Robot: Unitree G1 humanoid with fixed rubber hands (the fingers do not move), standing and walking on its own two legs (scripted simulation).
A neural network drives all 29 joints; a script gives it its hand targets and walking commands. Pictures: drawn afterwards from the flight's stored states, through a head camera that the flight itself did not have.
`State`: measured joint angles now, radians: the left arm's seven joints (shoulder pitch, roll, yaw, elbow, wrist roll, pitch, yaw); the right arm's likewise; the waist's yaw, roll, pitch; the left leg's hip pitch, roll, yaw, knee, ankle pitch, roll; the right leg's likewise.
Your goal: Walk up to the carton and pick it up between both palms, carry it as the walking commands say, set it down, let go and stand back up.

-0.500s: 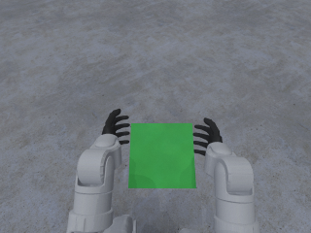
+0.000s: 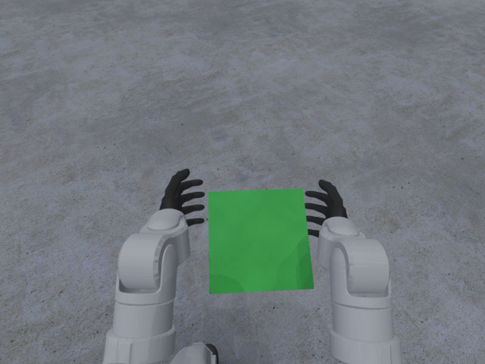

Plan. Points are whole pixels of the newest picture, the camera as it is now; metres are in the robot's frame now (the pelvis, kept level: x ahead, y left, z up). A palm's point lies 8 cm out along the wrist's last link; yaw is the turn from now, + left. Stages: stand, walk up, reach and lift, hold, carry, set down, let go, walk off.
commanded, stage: carry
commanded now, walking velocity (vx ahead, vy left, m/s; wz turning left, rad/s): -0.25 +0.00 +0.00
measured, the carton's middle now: (254, 244) +0.31 +0.01 -0.01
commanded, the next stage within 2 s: none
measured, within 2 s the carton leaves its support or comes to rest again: neither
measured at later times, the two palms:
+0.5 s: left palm out of the picture +0.09 +0.13 +0.09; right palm out of the picture +0.10 -0.11 +0.09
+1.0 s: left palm out of the picture -0.09 +0.10 +0.09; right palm out of the picture -0.10 -0.14 +0.10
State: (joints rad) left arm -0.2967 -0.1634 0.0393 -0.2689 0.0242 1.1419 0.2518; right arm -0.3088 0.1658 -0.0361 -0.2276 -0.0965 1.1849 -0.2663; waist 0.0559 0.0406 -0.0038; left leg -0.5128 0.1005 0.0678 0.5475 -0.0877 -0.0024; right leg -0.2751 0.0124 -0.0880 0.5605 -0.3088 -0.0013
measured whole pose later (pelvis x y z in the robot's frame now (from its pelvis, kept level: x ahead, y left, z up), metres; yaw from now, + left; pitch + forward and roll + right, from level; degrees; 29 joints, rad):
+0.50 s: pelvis -0.19 -0.01 +0.01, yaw +1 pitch +1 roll -2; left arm -0.27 -0.15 0.05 -0.27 0.02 1.16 0.26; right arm -0.28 0.16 -0.01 -0.21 -0.08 1.20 -0.26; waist 0.04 -0.02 0.00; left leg -0.41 0.07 0.09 0.59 -0.19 0.02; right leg -0.53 0.00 -0.05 1.10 -0.45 0.01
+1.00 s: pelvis -0.39 -0.03 +0.00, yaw +1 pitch +2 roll +1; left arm -0.31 -0.17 0.07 -0.23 0.08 1.13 0.26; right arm -0.31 0.17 -0.01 -0.24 -0.05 1.21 -0.27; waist -0.03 -0.05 0.00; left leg -0.33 -0.01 0.10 0.60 -0.28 0.03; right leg -0.52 -0.06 -0.08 0.62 -0.20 -0.01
